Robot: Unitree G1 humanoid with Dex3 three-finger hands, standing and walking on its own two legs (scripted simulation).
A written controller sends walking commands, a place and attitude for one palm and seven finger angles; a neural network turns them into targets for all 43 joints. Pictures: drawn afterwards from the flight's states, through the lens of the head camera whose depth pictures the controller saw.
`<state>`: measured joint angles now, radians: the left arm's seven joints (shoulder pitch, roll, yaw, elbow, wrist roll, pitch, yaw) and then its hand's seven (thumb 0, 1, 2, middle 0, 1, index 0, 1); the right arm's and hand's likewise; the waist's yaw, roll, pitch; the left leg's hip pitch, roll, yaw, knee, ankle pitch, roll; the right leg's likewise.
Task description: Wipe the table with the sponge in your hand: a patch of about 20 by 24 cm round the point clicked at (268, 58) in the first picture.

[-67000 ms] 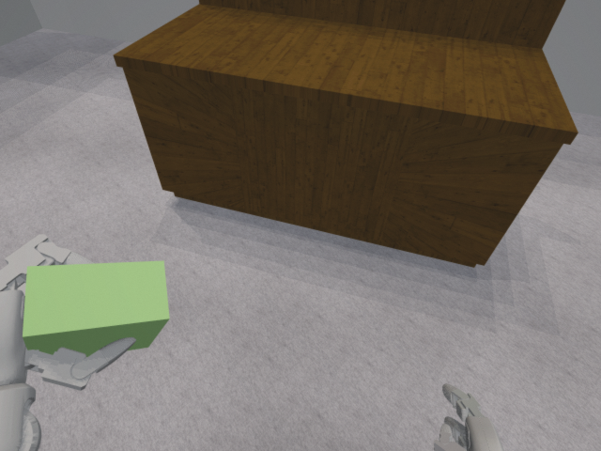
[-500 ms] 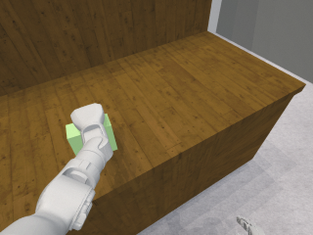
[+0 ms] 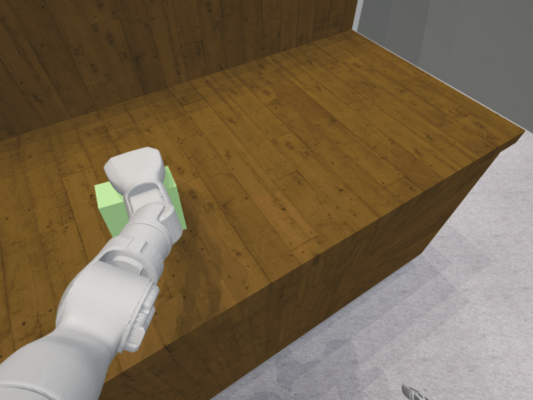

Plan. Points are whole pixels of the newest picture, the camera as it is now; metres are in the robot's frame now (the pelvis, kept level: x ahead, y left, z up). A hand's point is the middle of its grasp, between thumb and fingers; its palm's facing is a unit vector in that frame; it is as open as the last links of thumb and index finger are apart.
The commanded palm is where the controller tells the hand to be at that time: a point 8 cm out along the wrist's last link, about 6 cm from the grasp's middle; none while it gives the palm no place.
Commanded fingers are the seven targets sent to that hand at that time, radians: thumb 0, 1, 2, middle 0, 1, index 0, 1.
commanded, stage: wipe back along the third lane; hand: left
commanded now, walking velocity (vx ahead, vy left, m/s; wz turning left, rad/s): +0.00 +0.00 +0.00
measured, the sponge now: (146, 215) +0.43 +0.21 +0.00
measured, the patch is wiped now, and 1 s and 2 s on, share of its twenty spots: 0.95 0.95 0.95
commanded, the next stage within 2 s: slide back across to the middle lane in 1.78 s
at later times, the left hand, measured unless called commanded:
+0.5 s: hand (142, 193) +0.45 +0.21 +0.04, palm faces -0.04 -0.03 -1.00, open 9.8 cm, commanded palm +0.40 +0.18 +0.08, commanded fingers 0.00 0.10 1.30 -1.20 -1.60 -1.20 -1.60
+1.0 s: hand (151, 215) +0.40 +0.19 +0.04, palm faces -0.02 -0.05 -1.00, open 9.8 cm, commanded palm +0.35 +0.16 +0.08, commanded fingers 0.00 0.10 1.30 -1.20 -1.60 -1.20 -1.60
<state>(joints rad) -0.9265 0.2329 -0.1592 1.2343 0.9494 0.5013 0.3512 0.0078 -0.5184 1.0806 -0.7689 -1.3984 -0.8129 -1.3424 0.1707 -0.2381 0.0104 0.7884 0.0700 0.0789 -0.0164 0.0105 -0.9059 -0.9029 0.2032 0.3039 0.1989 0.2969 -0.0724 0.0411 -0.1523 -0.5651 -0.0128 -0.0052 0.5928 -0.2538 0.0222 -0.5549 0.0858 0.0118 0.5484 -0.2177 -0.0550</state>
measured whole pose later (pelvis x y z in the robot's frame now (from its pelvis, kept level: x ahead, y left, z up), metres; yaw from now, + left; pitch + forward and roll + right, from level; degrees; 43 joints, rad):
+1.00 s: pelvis +0.03 +0.02 +0.01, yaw +2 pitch +7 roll -1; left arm -0.62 0.04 -0.43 0.85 0.92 0.68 0.35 -0.01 -0.46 1.06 -0.71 -1.45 -0.74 -1.41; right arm 0.00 -0.20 0.01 0.71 0.08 0.24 0.06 0.01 -0.91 -0.90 0.20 0.30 0.20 0.30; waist 0.06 0.03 -0.17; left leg -0.37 -0.05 -0.02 0.55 -0.29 0.05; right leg -0.35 0.05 0.00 0.49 -0.27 -0.04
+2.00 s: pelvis +0.02 -0.03 +0.01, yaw +0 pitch +0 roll +1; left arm -0.28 0.09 -0.51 0.47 0.96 0.71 0.29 0.01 -0.45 1.05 -0.70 -1.44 -0.73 -1.41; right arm -0.04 -0.24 0.01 0.69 0.10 0.23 0.09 0.01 -0.91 -0.90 0.20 0.30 0.20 0.30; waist 0.09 0.06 -0.14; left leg -0.25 -0.01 -0.01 0.51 -0.27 -0.01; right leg -0.26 0.09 0.01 0.51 -0.26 -0.10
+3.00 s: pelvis +0.01 -0.02 +0.01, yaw +0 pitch +0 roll +1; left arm -0.24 0.21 -0.32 0.41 0.98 0.61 0.19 -0.01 -0.49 1.06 -0.77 -1.38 -0.80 -1.34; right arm 0.00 -0.24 0.03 0.70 0.09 0.14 -0.01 0.01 -0.90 -0.90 0.20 0.30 0.20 0.30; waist 0.09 0.06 -0.11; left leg -0.25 -0.01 -0.01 0.49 -0.25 0.00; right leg -0.27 0.09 0.02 0.50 -0.24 -0.08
